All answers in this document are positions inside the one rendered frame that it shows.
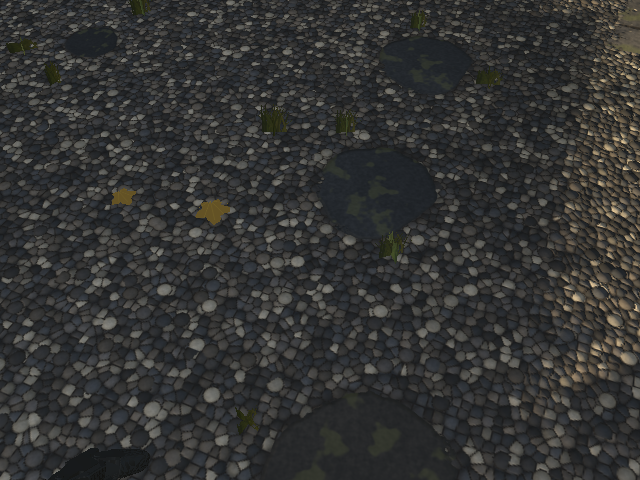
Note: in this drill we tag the left robot hand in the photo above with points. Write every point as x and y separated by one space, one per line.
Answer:
104 465

